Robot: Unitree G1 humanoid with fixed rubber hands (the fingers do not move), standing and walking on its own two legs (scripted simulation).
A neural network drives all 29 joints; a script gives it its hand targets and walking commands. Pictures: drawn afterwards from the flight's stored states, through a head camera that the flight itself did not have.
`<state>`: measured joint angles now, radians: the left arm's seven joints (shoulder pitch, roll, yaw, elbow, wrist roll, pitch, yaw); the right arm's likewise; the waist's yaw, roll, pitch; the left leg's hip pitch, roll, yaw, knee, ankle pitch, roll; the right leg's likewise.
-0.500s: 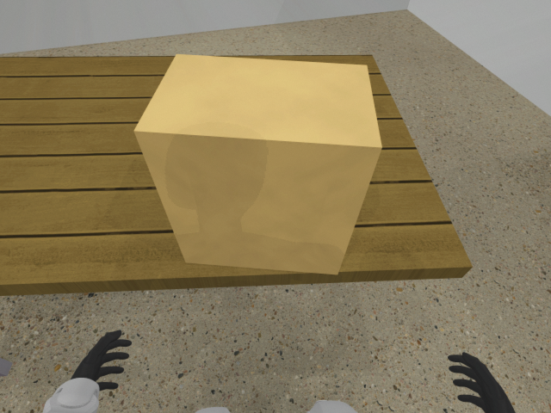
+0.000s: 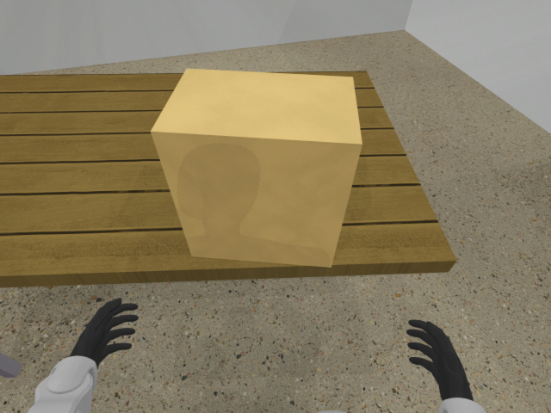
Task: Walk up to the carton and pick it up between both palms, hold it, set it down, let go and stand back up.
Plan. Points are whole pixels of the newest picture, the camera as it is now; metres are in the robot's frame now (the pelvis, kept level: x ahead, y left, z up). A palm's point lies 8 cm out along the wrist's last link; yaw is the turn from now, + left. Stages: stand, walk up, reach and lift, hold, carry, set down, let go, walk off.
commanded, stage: reach and lift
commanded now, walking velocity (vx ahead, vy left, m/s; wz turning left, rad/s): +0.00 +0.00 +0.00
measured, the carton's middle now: (264, 175) +0.47 +0.02 +0.08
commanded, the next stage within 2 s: none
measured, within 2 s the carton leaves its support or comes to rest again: neither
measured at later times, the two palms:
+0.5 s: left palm (81, 337) +0.21 +0.26 +0.03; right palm (431, 372) +0.16 -0.19 +0.04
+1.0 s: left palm (34, 305) +0.23 +0.30 +0.09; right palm (409, 332) +0.19 -0.15 +0.09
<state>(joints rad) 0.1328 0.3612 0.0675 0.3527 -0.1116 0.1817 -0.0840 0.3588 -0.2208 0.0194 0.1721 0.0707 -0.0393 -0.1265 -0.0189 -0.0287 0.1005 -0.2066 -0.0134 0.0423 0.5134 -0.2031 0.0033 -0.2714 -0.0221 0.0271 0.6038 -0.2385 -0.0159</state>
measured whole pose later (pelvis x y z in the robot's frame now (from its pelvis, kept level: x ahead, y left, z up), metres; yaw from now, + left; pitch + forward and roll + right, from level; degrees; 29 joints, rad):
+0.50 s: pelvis +0.01 +0.02 +0.01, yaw -1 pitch -5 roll +2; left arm 0.26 0.34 0.07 0.12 -0.15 0.07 -0.15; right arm 0.48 -0.21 0.11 -0.10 0.17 -0.02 -0.18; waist -0.01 -0.02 0.04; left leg -0.16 -0.02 0.07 0.39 -0.14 0.02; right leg -0.04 0.03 0.06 0.49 -0.34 0.00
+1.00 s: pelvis -0.02 +0.05 +0.01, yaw -1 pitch -7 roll +0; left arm 0.08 0.40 0.07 0.02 -0.29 0.21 -0.09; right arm 0.26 -0.21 0.04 -0.24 0.22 0.27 -0.20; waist 0.01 -0.02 0.04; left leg -0.16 -0.04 0.09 0.42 -0.14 0.03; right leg -0.02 0.00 0.07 0.47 -0.33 -0.03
